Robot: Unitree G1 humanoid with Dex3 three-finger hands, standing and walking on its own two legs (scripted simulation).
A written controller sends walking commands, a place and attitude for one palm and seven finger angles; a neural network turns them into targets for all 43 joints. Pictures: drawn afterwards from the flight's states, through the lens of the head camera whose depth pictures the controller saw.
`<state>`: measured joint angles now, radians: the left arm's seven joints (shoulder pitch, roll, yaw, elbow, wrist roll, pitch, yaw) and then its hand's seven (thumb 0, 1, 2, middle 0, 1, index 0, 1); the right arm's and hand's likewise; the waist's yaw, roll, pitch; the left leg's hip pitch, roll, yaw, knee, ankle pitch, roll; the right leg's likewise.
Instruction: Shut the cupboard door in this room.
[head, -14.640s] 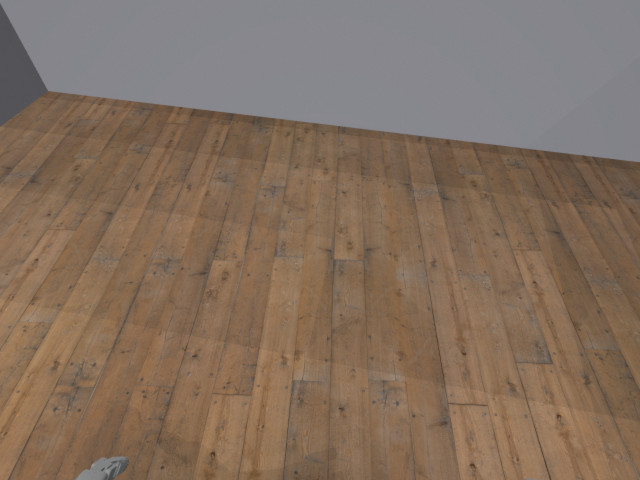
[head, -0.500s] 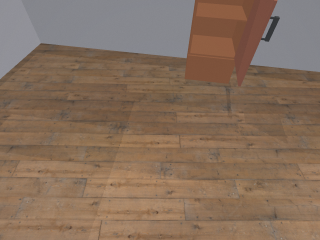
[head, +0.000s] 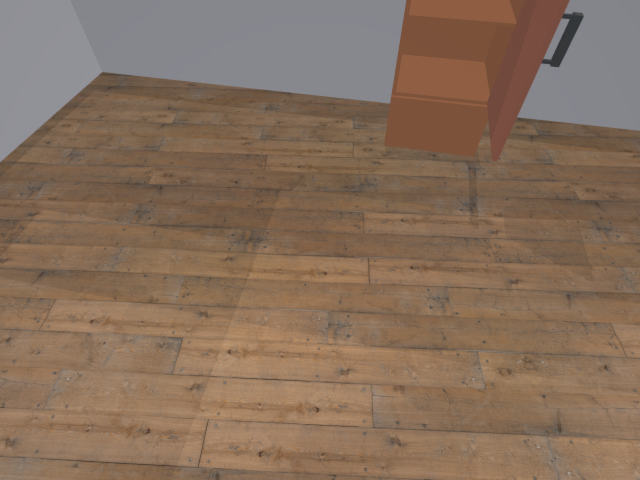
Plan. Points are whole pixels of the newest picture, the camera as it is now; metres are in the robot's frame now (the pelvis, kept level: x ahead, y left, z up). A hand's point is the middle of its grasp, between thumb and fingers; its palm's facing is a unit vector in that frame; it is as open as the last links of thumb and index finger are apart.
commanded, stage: turn or walk to find it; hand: left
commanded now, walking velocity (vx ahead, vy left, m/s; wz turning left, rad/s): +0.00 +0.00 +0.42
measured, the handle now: (558, 40) +1.28 -0.66 -0.03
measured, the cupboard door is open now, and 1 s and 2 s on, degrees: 88 88 88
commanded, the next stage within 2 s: stand and wait in 0.28 s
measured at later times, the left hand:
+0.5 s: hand out of the picture +0.03 +0.16 -0.14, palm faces +0.17 -0.95 -0.28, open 7.4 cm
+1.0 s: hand out of the picture -0.06 +0.14 -0.16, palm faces +0.24 -0.94 -0.23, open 7.4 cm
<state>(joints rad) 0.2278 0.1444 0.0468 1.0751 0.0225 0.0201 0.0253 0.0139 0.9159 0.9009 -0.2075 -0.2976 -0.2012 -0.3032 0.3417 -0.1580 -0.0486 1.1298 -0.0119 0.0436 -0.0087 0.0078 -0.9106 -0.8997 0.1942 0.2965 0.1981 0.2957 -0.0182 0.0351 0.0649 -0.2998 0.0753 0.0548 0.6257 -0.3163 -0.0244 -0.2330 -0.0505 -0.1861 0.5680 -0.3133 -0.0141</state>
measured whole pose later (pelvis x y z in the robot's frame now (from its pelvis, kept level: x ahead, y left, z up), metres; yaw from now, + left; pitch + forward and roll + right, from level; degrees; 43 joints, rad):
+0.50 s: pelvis -0.01 -0.04 +0.01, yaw +9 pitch +0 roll +2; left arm 0.19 0.16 0.02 0.96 0.03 0.00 0.02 0.00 0.91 0.90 -0.21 -0.30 -0.20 -0.30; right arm 0.14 -0.26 -0.08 0.98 -0.01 0.05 0.00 0.01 -0.91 -0.90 0.19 0.30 0.20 0.30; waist 0.00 0.04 0.06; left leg -0.45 0.00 -0.03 0.97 -0.41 -0.04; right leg -0.21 -0.05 -0.10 0.51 -0.31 -0.04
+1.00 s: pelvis -0.01 -0.04 +0.01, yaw +12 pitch -1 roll +1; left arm 0.27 0.18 0.00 1.14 0.02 0.01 0.02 0.01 0.91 0.90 -0.20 -0.30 -0.20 -0.30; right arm 0.14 -0.18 -0.03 1.09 0.00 0.01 -0.03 0.00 -0.93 -0.90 0.20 0.30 0.20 0.30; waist 0.03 0.02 0.05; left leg -0.15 0.02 0.01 0.48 -0.31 -0.03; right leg -0.19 -0.05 -0.08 0.52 -0.31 0.01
